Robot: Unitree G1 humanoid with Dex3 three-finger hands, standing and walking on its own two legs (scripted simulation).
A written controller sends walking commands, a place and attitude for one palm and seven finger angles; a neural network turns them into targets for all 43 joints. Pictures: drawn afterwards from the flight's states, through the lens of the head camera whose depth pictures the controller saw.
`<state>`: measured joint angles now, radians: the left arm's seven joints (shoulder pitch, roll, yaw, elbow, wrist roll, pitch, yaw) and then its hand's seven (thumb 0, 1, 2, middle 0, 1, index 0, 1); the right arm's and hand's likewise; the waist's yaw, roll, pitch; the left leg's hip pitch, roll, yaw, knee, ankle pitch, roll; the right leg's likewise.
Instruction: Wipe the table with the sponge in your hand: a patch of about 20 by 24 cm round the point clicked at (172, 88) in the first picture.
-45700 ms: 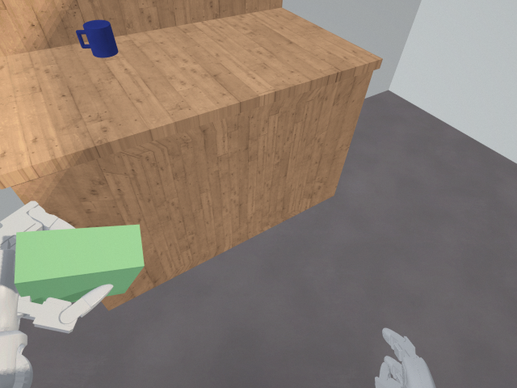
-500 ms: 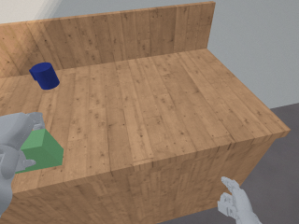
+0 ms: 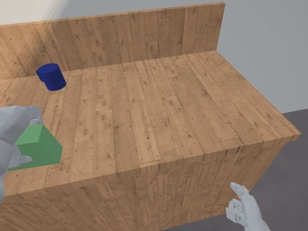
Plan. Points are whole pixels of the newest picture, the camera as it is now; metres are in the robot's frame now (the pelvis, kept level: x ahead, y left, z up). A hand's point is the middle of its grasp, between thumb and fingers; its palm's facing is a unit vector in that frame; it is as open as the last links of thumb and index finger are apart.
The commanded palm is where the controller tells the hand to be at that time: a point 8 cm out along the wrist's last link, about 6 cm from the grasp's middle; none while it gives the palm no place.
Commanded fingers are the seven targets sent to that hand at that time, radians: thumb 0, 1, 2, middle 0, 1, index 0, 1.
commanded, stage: lift the sponge slowly off the table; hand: left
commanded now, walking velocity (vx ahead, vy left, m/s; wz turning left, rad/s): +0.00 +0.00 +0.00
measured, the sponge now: (26, 152) +0.22 +0.36 +0.11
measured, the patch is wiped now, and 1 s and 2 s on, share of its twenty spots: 0.95 0.95 0.95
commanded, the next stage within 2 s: bring the sponge back beside the body in 0.76 s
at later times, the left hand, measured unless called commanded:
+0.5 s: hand (21, 122) +0.24 +0.34 +0.20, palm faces +0.12 -0.01 -0.99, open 9.1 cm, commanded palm +0.20 +0.34 +0.27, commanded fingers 0.00 0.10 1.30 -1.20 -1.60 -1.20 -1.60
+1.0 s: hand (31, 121) +0.24 +0.32 +0.20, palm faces +0.03 +0.00 -1.00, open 9.1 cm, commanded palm +0.20 +0.33 +0.28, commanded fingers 0.00 0.10 1.30 -1.20 -1.60 -1.20 -1.60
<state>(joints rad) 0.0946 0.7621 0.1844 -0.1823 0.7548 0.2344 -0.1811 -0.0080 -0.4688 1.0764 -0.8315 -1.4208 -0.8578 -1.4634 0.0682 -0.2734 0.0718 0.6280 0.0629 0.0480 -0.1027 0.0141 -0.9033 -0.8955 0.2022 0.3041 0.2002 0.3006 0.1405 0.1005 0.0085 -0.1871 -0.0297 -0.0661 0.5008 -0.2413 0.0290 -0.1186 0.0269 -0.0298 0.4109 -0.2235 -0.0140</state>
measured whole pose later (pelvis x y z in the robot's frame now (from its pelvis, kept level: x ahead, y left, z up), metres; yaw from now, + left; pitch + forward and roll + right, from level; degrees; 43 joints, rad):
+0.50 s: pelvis -0.01 +0.00 +0.00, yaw +0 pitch -4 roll -1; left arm -0.12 0.76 0.10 -0.14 0.78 0.33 -0.24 -0.01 -0.47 1.08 -0.83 -1.42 -0.86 -1.46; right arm 0.04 -0.27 0.09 0.63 0.07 0.04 -0.10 0.01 -0.90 -0.90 0.20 0.30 0.20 0.30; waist 0.15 0.10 0.01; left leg -0.20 -0.04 -0.06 0.47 -0.20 0.03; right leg -0.15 0.01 -0.03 0.41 -0.20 -0.01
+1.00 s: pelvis +0.00 -0.01 +0.00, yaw -1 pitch -2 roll -1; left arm -0.03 0.79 0.15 -0.23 0.75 0.36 -0.32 -0.01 -0.47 1.08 -0.83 -1.42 -0.86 -1.46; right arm 0.07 -0.30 0.08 0.60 0.07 0.07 -0.09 0.01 -0.90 -0.90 0.20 0.30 0.20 0.30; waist 0.14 0.11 -0.01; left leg -0.22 -0.03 -0.06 0.49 -0.23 0.02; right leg -0.18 0.03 -0.02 0.45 -0.23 -0.03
